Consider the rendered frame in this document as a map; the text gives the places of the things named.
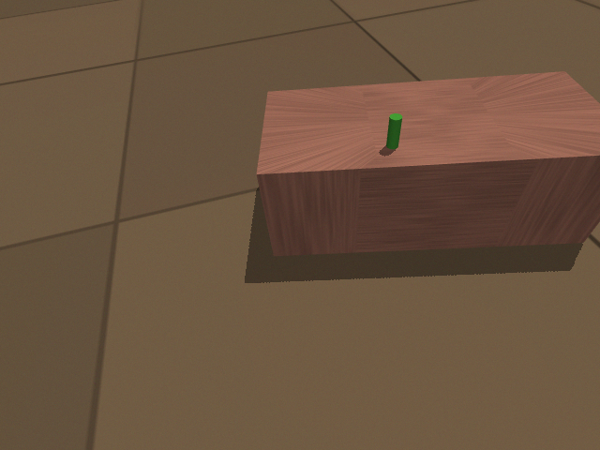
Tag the can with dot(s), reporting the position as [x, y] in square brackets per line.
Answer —
[394, 127]

